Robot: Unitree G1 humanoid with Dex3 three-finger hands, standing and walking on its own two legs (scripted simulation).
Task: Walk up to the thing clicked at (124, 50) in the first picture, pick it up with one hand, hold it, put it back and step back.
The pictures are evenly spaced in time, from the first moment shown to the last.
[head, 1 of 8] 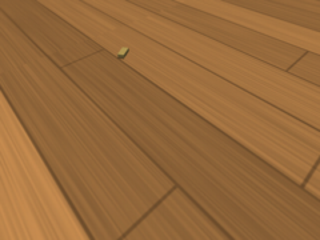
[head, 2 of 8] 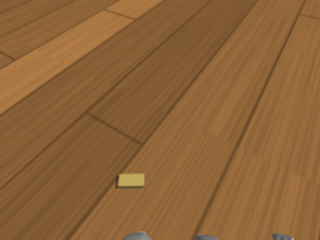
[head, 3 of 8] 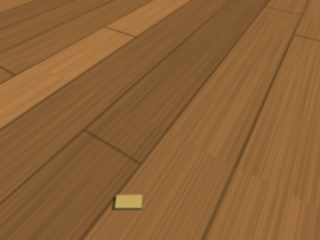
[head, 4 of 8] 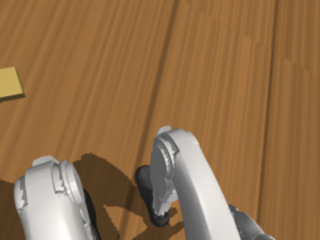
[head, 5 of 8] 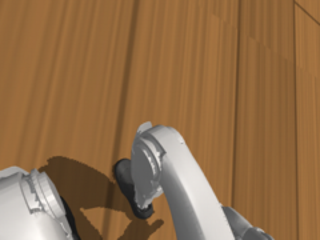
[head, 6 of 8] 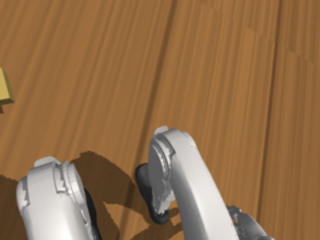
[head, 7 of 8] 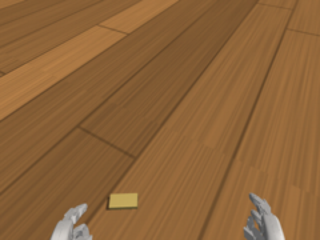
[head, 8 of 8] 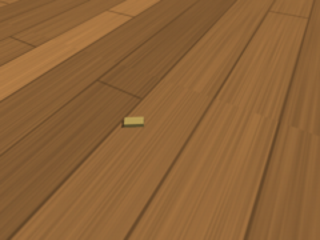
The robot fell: no
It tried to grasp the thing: yes
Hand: left
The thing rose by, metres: 0.69
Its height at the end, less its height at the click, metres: +0.00
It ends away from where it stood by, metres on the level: 0.02
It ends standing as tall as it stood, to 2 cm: yes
